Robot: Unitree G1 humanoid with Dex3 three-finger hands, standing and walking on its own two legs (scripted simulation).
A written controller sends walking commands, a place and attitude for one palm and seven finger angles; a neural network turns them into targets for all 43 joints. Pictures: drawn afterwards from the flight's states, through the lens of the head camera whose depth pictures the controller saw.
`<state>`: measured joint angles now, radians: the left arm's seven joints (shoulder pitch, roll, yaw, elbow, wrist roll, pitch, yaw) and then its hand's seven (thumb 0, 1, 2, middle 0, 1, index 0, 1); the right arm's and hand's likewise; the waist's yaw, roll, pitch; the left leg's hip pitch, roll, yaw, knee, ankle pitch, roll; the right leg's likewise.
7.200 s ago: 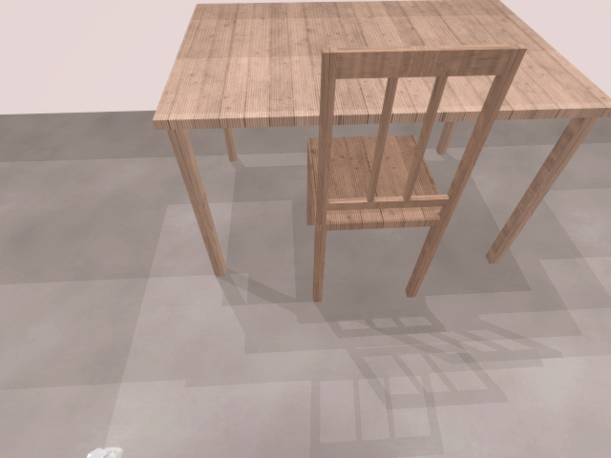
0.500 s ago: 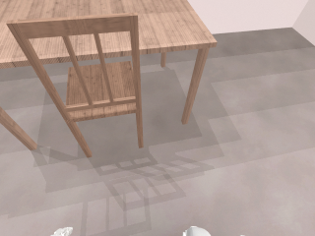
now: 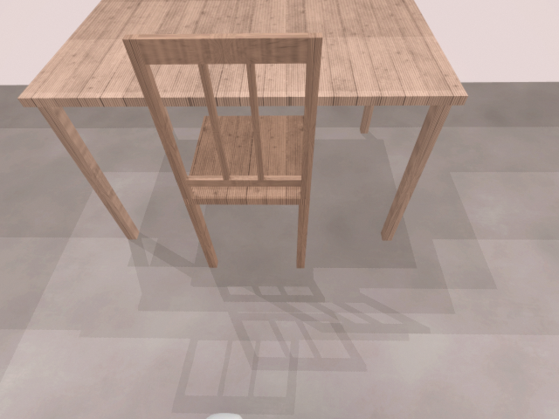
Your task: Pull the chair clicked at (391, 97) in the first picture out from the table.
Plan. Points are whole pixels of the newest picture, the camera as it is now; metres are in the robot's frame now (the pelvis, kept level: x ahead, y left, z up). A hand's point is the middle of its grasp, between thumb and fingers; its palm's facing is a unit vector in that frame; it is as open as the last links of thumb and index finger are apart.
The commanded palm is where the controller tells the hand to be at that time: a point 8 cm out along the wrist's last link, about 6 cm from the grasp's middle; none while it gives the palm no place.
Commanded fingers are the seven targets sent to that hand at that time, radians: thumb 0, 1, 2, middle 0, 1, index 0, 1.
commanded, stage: take the last steps up to it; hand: left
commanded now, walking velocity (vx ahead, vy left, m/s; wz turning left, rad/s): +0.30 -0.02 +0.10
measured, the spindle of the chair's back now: (216, 129) +0.75 +0.22 -0.07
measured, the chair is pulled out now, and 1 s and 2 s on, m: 0.00 0.00 0.00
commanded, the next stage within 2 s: come to a stop and stand still in 0.88 s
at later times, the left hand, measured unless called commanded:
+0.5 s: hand (186, 402) +0.16 +0.18 -0.17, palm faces +0.02 -0.98 -0.21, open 7.4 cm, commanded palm none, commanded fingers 0.00 0.90 0.90 -0.20 -0.30 -0.20 -0.30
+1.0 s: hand (212, 382) +0.20 +0.14 -0.19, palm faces +0.15 -0.98 -0.12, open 7.3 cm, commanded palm none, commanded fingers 0.00 0.90 0.90 -0.20 -0.30 -0.20 -0.30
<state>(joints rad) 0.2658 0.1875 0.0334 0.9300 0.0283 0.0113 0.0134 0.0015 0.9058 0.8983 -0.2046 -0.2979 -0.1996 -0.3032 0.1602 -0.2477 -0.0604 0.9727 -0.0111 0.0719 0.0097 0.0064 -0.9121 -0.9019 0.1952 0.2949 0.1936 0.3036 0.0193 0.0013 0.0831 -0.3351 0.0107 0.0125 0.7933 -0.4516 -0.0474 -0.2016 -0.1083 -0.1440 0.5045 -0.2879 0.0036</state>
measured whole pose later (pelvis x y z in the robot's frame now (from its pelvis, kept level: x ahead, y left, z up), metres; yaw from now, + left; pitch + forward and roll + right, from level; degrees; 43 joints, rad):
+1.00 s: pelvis +0.26 +0.00 -0.01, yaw +2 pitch -1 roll -1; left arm 0.39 0.12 0.03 1.14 0.01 -0.04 0.01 0.00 0.91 0.90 -0.20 -0.30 -0.20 -0.30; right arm 0.14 -0.14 -0.03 1.02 -0.03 -0.05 0.00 0.00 -0.91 -0.90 0.19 0.29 0.19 0.30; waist 0.04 -0.01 0.04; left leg -0.34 0.04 0.10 0.57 -0.19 0.05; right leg -0.11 -0.02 -0.14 0.59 -0.42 -0.02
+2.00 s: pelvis +0.27 +0.00 -0.01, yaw +2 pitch -2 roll +0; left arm 0.26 0.19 0.00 0.98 0.02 0.01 0.03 0.00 0.91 0.90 -0.20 -0.30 -0.20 -0.30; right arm 0.28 -0.17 -0.01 1.00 -0.02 0.02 0.00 0.01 -0.93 -0.90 0.20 0.30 0.20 0.30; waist -0.01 0.00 0.03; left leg -0.27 -0.02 0.06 0.54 -0.24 0.04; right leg -0.26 -0.06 -0.04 0.54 -0.25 0.02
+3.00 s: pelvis +0.30 +0.00 +0.00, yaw +2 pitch -2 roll +0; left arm 0.31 0.14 -0.01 1.11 0.01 -0.02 0.04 0.00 0.91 0.90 -0.20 -0.30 -0.19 -0.30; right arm 0.27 -0.14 0.01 1.15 0.00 -0.01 -0.01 0.01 -0.92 -0.90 0.20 0.30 0.20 0.30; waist 0.00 -0.01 0.03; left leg -0.17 -0.02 0.06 0.42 -0.22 0.03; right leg -0.17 -0.05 -0.04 0.43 -0.23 0.03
